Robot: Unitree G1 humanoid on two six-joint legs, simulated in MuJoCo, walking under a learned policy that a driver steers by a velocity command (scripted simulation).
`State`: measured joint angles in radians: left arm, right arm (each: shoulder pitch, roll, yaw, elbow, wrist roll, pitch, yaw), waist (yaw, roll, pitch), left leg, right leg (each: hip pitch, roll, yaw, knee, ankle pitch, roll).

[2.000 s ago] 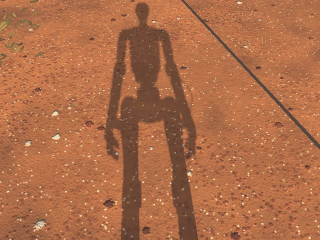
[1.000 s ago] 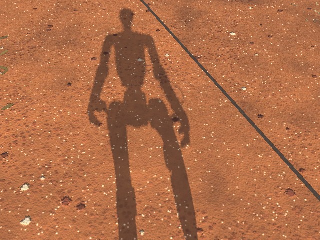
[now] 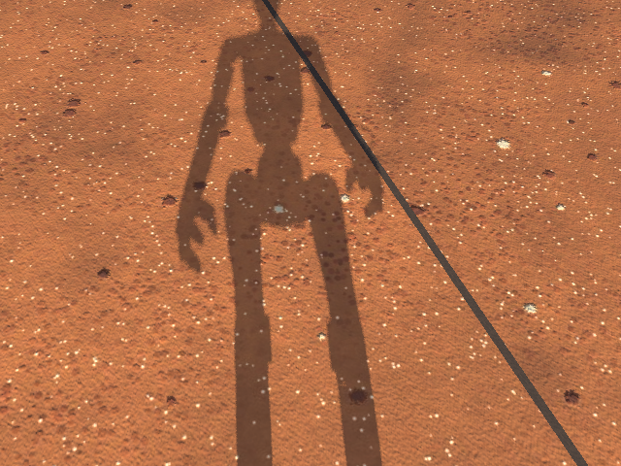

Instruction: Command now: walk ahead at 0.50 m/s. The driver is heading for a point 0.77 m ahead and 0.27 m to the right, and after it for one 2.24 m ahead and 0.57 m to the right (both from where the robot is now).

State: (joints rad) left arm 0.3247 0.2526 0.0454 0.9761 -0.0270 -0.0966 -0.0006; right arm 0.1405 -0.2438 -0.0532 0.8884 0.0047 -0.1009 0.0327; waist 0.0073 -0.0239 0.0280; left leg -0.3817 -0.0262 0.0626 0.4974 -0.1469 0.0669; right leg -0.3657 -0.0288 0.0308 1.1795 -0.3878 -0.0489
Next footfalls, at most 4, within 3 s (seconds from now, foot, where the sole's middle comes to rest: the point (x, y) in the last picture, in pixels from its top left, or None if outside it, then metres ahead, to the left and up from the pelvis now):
0.46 right None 0.42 -0.16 -0.77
0.96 left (332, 350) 0.74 -0.04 -0.77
1.48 right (491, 327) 0.81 -0.43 -0.77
2.02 left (445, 209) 1.19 -0.36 -0.77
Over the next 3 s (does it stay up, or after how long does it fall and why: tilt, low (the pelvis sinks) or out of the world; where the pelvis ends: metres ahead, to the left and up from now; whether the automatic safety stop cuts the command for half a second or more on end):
stays up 1.52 -0.48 0.00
